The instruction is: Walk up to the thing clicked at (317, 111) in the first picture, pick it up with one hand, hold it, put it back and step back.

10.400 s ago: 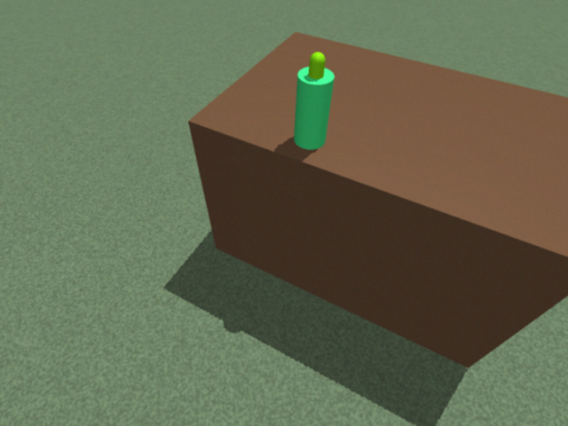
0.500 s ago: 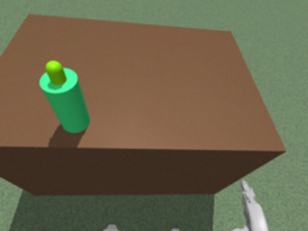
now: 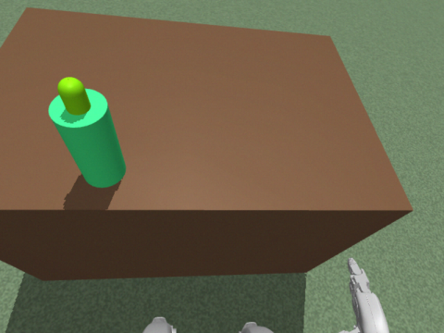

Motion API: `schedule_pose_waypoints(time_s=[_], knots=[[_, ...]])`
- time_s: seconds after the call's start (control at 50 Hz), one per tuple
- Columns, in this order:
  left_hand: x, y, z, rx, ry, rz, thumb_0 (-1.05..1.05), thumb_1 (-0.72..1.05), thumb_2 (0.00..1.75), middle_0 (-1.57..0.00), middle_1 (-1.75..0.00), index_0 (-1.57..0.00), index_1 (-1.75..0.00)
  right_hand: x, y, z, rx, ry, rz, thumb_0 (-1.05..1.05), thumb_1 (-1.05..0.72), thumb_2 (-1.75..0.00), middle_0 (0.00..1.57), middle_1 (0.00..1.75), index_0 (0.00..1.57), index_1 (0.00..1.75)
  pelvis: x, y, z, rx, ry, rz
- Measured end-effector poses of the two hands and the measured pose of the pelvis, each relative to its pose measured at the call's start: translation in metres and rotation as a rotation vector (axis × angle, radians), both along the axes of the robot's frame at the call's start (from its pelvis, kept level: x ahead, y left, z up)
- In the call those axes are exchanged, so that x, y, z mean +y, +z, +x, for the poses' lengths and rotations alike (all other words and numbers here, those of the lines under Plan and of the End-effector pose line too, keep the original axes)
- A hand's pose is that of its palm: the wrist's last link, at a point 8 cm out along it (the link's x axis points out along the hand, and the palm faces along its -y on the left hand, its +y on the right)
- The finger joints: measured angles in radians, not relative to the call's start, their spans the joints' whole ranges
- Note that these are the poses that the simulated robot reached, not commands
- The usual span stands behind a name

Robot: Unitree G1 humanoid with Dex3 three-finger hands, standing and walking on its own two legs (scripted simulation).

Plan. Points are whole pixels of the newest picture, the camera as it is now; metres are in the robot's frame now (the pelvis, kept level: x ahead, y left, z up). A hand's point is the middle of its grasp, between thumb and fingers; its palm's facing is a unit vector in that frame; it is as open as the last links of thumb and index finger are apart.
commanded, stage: go down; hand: left
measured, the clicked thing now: (90, 134) +0.46 +0.23 +0.05
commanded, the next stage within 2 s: approach in 0.56 s
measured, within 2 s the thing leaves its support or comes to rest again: neither
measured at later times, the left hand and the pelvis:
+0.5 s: hand out of the picture +0.33 +0.42 +0.12, palm faces +0.32 -0.95 +0.01, open 17.7 cm; pelvis +0.00 +0.00 +0.00, yaw +1 degrees
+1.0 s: hand out of the picture +0.35 +0.37 +0.06, palm faces +0.24 -0.97 +0.06, open 17.5 cm; pelvis -0.01 +0.00 -0.01, yaw +0 degrees
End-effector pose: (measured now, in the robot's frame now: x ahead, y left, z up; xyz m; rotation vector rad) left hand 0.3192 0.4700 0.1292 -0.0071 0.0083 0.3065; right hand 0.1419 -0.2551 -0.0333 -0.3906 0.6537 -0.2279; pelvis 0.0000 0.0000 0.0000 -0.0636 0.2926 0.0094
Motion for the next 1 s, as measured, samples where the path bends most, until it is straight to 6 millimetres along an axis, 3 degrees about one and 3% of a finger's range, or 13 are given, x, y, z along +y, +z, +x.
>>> schedule_pose_waypoints(time_s=[0.14, 0.32, 0.44, 0.58, 0.78, 0.88, 1.0], knots=[[-0.002, 0.001, 0.001, 0.015, -0.014, -0.004, -0.01, -0.59, 0.08, -0.04, -0.05, -0.05, -0.06, -0.001, 0.002, 0.0, -0.005, -0.017, 0.003, -0.01, 0.52, -0.06, 0.06, 0.05, 0.05, 0.05, 0.002, 0.001, 0.007, -0.005, -0.006, 0.0], [-0.003, -0.002, -0.018, 0.024, 0.007, -0.007, -0.01, -0.6, 0.08, -0.04, -0.06, -0.05, -0.07, 0.004, 0.001, 0.005, -0.008, 0.006, 0.025, -0.01, 0.51, -0.06, 0.06, 0.05, 0.05, 0.05, 0.001, 0.004, 0.007, -0.024, -0.001, 0.005], [-0.002, -0.005, -0.029, 0.014, 0.021, -0.01, -0.01, -0.6, 0.08, -0.04, -0.06, -0.05, -0.07, -0.004, 0.002, 0.006, -0.01, 0.013, 0.004, -0.01, 0.51, -0.06, 0.06, 0.05, 0.05, 0.05, -0.002, 0.003, 0.003, -0.03, 0.009, 0.009], [-0.008, -0.013, -0.026, 0.015, 0.0, -0.016, -0.01, -0.61, 0.08, -0.04, -0.06, -0.05, -0.07, -0.008, 0.005, 0.004, -0.017, 0.024, -0.018, -0.01, 0.52, -0.06, 0.06, 0.05, 0.05, 0.05, -0.005, 0.001, -0.004, -0.03, 0.015, 0.011], [-0.006, -0.006, -0.021, -0.001, 0.005, -0.003, -0.01, -0.58, 0.07, -0.06, -0.06, -0.06, -0.08, -0.005, 0.003, -0.012, -0.002, -0.008, -0.005, -0.01, 0.52, -0.06, 0.06, 0.05, 0.05, 0.05, -0.003, 0.001, -0.006, -0.031, 0.004, 0.009], [-0.015, -0.024, -0.019, 0.049, -0.018, -0.016, -0.01, -0.58, 0.06, -0.07, -0.06, -0.07, -0.08, 0.008, -0.012, -0.01, 0.023, 0.016, 0.031, -0.01, 0.53, -0.05, 0.06, 0.05, 0.05, 0.05, 0.0, -0.004, -0.009, -0.016, 0.004, 0.006], [-0.05, -0.069, 0.0, 0.085, -0.068, -0.08, -0.01, -0.59, 0.05, -0.07, -0.07, -0.08, -0.08, 0.017, -0.009, 0.002, -0.029, 0.06, 0.036, -0.01, 0.54, -0.05, 0.06, 0.05, 0.06, 0.05, 0.003, -0.011, -0.013, 0.006, 0.003, 0.002]])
